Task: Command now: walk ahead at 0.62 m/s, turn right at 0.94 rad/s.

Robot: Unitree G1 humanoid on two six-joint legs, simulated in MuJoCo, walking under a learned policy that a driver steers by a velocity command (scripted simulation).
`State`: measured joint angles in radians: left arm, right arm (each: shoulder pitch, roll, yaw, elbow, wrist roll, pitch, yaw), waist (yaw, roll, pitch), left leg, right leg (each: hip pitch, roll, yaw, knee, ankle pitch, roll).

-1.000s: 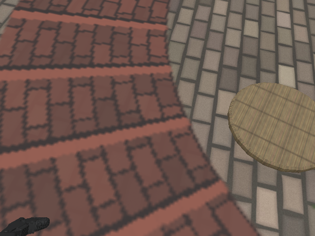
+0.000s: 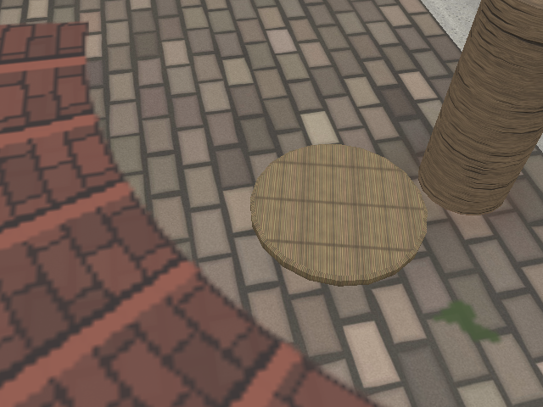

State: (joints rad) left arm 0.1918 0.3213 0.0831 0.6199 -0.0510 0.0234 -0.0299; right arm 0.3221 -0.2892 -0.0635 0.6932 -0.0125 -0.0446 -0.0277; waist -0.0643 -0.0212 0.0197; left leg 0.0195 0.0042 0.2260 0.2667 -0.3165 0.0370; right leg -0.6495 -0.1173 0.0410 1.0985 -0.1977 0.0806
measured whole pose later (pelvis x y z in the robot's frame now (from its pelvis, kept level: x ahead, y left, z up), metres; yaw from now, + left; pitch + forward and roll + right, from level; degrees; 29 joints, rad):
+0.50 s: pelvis +0.33 -0.14 -0.01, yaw -2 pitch -2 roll -3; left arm 0.38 0.26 0.08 0.80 0.01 -0.11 -0.03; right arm 0.27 -0.32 -0.06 0.78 0.06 -0.03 0.00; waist 0.04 0.05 0.05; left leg -0.66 0.17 -0.09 1.25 -0.12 0.03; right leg -0.01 0.05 -0.20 0.37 -0.32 -0.05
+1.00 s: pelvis +0.62 -0.15 +0.00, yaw +17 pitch +1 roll -1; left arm 0.06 0.30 0.04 0.63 0.00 -0.02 0.05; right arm 0.21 -0.28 -0.04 0.68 0.00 -0.03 0.00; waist -0.04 -0.03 0.11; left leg -0.32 -0.13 -0.06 0.42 -0.10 0.12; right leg -0.66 -0.06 0.12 1.17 -0.36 0.11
